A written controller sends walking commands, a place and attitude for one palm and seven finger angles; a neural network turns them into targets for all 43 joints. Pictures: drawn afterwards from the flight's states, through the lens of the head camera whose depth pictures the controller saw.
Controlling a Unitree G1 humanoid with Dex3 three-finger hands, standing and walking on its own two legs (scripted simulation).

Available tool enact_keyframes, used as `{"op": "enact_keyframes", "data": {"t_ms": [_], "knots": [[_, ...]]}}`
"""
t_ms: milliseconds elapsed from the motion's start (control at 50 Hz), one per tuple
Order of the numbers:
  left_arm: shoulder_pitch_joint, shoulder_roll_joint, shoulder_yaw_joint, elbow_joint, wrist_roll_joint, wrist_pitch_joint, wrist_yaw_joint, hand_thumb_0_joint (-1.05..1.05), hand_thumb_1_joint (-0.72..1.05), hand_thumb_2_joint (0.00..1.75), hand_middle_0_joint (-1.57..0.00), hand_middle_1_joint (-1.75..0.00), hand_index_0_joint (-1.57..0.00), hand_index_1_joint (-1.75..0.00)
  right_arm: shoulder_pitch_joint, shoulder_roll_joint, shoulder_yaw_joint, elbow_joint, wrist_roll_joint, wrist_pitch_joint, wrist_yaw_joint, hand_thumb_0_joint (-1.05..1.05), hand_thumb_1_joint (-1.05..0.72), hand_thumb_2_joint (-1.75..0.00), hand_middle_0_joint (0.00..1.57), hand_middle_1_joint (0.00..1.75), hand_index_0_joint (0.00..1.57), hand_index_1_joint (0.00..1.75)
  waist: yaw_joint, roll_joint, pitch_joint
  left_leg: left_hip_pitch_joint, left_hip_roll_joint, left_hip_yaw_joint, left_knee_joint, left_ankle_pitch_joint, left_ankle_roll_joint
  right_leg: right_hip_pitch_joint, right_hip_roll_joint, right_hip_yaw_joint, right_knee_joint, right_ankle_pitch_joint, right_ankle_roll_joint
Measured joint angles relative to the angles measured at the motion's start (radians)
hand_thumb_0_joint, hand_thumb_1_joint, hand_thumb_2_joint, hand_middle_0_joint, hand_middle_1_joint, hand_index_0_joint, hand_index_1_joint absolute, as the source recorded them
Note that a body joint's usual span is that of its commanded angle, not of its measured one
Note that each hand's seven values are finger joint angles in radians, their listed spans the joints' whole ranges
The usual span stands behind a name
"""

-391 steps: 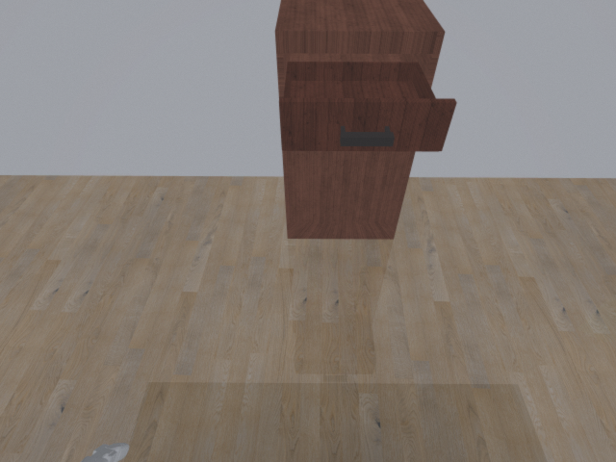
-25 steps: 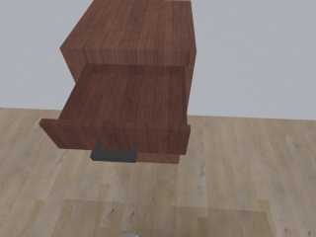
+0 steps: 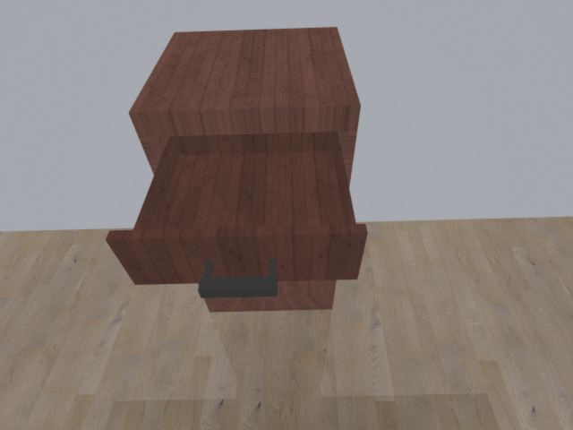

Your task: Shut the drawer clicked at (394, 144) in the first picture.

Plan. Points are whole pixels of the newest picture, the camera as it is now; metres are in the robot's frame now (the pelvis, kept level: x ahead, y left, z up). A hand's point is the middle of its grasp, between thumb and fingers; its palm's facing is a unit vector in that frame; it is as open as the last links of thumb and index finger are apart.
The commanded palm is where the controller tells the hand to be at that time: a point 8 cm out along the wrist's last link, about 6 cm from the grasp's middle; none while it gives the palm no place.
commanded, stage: come to a stop and stand still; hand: left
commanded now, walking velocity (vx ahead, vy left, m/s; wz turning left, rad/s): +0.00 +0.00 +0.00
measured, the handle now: (239, 275) +0.37 +0.11 -0.03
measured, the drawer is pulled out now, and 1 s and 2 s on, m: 0.29 0.29 0.28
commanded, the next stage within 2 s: look again from close up in 1.06 s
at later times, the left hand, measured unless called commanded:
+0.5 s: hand out of the picture +0.06 +0.17 -0.16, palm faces +0.05 -0.97 -0.23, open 7.3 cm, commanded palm none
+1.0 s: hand out of the picture +0.07 +0.14 -0.17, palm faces +0.06 -0.97 -0.22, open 7.3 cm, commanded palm none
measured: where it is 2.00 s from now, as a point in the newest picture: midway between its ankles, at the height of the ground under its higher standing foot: outside the picture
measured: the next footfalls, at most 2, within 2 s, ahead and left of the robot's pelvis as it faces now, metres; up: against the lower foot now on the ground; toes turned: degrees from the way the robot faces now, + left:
none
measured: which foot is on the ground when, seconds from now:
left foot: down 0.00-1.00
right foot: down 0.00-1.00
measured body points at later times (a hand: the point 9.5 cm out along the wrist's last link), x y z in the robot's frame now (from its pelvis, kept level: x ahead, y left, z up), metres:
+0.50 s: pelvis +0.05 -0.01 +0.00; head +0.06 -0.03 +0.45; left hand +0.06 +0.22 -0.15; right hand +0.05 -0.22 -0.16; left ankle -0.01 +0.06 -0.74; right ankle +0.06 -0.13 -0.74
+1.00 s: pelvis +0.06 -0.03 +0.01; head +0.07 -0.04 +0.46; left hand +0.07 +0.19 -0.15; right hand +0.07 -0.26 -0.16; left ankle -0.01 +0.06 -0.74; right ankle +0.06 -0.13 -0.74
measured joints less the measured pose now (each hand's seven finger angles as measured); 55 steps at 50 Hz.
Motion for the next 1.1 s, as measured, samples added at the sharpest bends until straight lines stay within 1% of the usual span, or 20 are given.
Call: {"op": "enact_keyframes", "data": {"t_ms": [60,160,320,480,680,820,1100], "knots": [[-0.018,-0.005,-0.003,0.009,0.002,0.000,0.003,0.00,0.91,0.90,-0.20,-0.30,-0.20,-0.30,0.028,0.005,0.005,0.032,0.001,-0.001,-0.003,0.00,-0.92,-0.90,0.20,0.30,0.20,0.30,-0.004,-0.009,-0.004,0.015,-0.003,-0.002,-0.022,0.006,0.002,0.012,-0.002,-0.001,-0.014,0.002,0.002],[-0.042,0.004,-0.001,0.026,-0.001,-0.006,0.006,0.01,0.92,0.90,-0.20,-0.30,-0.20,-0.30,0.050,0.016,0.011,0.072,0.001,-0.007,-0.008,0.00,-0.91,-0.90,0.20,0.30,0.20,0.30,-0.011,-0.011,-0.008,0.036,-0.004,-0.007,-0.044,0.004,0.000,0.031,-0.002,-0.004,-0.028,-0.004,0.009],[-0.077,0.006,0.000,0.043,-0.008,-0.013,0.012,0.01,0.92,0.90,-0.20,-0.30,-0.20,-0.30,0.031,0.034,0.021,0.098,0.003,-0.022,-0.015,0.00,-0.91,-0.90,0.20,0.30,0.20,0.30,-0.013,0.000,0.004,0.061,0.001,-0.020,-0.058,-0.009,-0.007,0.055,0.002,-0.016,-0.036,-0.024,0.010],[-0.091,0.003,0.001,0.057,-0.011,-0.016,0.017,0.00,0.93,0.90,-0.20,-0.30,-0.20,-0.30,-0.018,0.040,0.023,0.104,0.004,-0.031,-0.021,0.00,-0.91,-0.90,0.20,0.30,0.20,0.30,-0.010,0.006,0.015,0.086,0.013,-0.030,-0.057,-0.032,-0.019,0.079,0.013,-0.026,-0.031,-0.052,0.001],[-0.095,0.006,0.001,0.067,-0.012,-0.018,0.018,0.00,0.93,0.90,-0.20,-0.30,-0.20,-0.30,-0.051,0.020,0.016,0.113,0.004,-0.031,-0.029,0.00,-0.91,-0.90,0.20,0.30,0.20,0.30,-0.004,-0.002,0.022,0.112,0.030,-0.041,-0.065,-0.046,-0.036,0.106,0.030,-0.038,-0.038,-0.070,-0.015],[-0.095,0.011,0.000,0.071,-0.013,-0.024,0.016,0.00,0.93,0.90,-0.20,-0.30,-0.20,-0.30,-0.052,0.019,0.015,0.124,0.005,-0.030,-0.029,0.00,-0.91,-0.90,0.20,0.30,0.20,0.30,-0.004,-0.008,0.020,0.123,0.042,-0.050,-0.075,-0.046,-0.049,0.123,0.041,-0.048,-0.054,-0.071,-0.026],[-0.088,0.015,-0.004,0.080,-0.015,-0.028,0.013,0.00,0.92,0.90,-0.20,-0.30,-0.20,-0.30,-0.030,0.037,0.020,0.150,0.006,-0.028,-0.027,0.00,-0.91,-0.90,0.20,0.30,0.20,0.30,-0.004,-0.011,0.012,0.130,0.061,-0.059,-0.083,-0.038,-0.066,0.141,0.058,-0.059,-0.082,-0.055,-0.043]]}}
